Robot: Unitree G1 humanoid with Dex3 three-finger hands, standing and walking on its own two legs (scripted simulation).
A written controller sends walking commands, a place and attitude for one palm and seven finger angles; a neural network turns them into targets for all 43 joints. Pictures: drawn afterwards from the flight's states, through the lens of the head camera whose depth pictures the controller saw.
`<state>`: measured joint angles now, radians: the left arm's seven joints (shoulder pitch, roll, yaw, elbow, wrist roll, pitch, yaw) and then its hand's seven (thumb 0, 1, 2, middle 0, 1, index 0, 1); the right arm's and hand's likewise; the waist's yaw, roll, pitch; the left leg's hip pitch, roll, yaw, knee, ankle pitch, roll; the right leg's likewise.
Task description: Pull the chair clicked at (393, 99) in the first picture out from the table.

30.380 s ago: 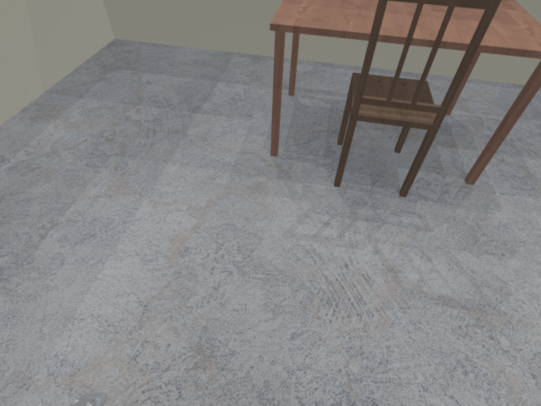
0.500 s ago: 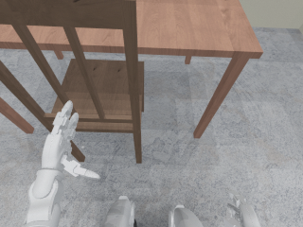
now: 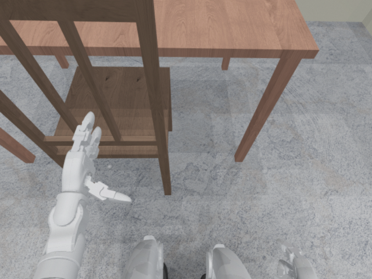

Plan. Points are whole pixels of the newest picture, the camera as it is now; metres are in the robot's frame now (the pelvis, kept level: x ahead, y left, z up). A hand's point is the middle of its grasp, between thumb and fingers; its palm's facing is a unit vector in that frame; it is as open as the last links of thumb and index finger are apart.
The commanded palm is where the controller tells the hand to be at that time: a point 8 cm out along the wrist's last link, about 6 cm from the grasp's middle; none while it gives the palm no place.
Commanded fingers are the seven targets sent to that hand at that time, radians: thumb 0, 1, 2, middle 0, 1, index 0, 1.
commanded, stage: aim the fingers beside a spindle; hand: left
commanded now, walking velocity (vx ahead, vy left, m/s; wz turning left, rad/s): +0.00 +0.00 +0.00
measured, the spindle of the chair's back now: (53, 96) +0.49 +0.31 +0.06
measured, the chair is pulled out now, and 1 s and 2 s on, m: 0.00 0.00 0.00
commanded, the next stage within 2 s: none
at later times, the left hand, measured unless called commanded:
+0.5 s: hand (104, 163) +0.35 +0.18 +0.02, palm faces +0.05 -1.00 -0.05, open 16.9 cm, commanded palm +0.32 +0.23 +0.02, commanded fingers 0.00 -0.50 0.30 -0.06 -0.08 -0.06 -0.08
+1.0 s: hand (100, 168) +0.33 +0.18 +0.03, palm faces +0.01 -1.00 -0.03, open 16.9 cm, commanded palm +0.32 +0.23 +0.02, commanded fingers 0.00 -0.50 0.30 -0.06 -0.08 -0.06 -0.08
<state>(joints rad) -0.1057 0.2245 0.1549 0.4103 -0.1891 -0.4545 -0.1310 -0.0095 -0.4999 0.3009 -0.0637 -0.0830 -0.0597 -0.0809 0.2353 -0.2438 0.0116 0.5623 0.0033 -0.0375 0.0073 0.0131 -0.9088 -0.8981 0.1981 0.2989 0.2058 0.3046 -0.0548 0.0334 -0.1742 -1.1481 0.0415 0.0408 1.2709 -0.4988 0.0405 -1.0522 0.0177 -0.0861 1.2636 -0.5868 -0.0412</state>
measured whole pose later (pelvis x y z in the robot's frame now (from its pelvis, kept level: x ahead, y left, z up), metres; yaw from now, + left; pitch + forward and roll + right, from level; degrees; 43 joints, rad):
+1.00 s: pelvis +0.01 +0.01 +0.01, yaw +0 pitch +21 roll -3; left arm -0.06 0.24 0.15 0.38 -0.21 -0.47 -0.16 -0.01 -0.50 0.30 -0.06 -0.08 -0.06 -0.08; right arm 0.22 -0.25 0.01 0.56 0.01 -0.02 0.00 0.01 -0.91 -0.90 0.20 0.30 0.21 0.30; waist -0.05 0.03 -0.18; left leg -1.13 0.04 0.04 1.25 -0.50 0.05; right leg -1.02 0.02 -0.09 1.23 -0.58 -0.03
